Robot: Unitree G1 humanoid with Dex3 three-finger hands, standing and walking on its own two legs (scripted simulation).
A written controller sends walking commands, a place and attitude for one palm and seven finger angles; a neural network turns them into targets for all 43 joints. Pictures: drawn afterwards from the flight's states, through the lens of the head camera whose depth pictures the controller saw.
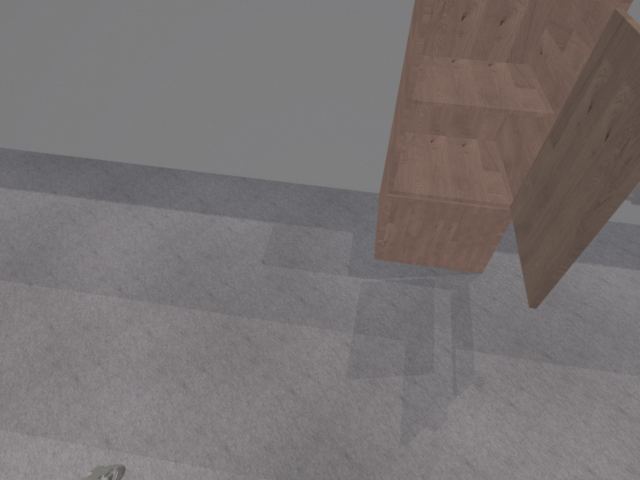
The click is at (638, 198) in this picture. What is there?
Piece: cupboard door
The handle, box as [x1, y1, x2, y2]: [625, 183, 639, 204]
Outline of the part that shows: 639,183 625,199 629,200 631,203 639,204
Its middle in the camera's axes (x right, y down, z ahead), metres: +0.62 -0.13 +0.73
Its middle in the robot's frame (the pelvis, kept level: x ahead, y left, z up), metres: +0.66 -0.58 +0.04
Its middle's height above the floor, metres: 0.81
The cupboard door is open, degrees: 87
